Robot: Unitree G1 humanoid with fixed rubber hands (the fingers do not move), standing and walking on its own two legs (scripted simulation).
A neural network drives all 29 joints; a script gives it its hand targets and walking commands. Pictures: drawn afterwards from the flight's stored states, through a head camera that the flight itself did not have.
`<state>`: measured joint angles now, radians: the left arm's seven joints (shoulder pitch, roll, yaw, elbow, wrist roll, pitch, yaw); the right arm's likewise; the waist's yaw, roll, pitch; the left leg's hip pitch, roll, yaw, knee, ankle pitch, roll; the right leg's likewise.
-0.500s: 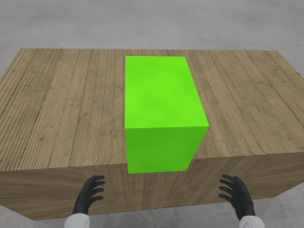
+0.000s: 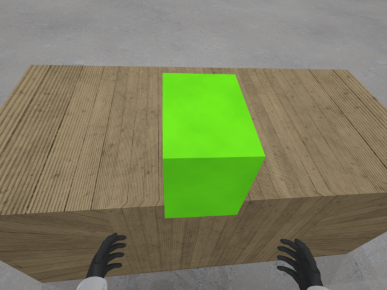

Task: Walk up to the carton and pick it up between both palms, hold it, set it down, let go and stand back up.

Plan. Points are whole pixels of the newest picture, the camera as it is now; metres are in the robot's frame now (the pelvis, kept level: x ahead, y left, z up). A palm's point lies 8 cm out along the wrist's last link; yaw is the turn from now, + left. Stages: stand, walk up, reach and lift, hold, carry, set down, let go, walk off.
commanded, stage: set down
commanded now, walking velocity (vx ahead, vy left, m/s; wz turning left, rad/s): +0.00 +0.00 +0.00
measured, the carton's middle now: (200, 145) +0.47 +0.04 +0.02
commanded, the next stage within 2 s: let go in 0.82 s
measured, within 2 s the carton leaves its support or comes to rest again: neither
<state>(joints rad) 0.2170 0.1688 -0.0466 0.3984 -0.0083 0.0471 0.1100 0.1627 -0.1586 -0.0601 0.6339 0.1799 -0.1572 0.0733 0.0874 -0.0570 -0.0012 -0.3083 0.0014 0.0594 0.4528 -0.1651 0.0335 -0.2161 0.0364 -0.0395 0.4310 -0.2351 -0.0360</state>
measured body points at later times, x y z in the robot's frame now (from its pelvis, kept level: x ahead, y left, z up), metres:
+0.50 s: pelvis +0.03 +0.00 +0.00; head +0.07 +0.03 +0.45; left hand +0.19 +0.21 -0.10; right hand +0.19 -0.23 -0.10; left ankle +0.05 +0.09 -0.74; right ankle +0.00 -0.10 -0.74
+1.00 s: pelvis +0.01 -0.01 +0.00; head +0.04 +0.02 +0.45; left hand +0.17 +0.21 -0.10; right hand +0.18 -0.23 -0.09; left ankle +0.05 +0.09 -0.74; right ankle +0.00 -0.10 -0.74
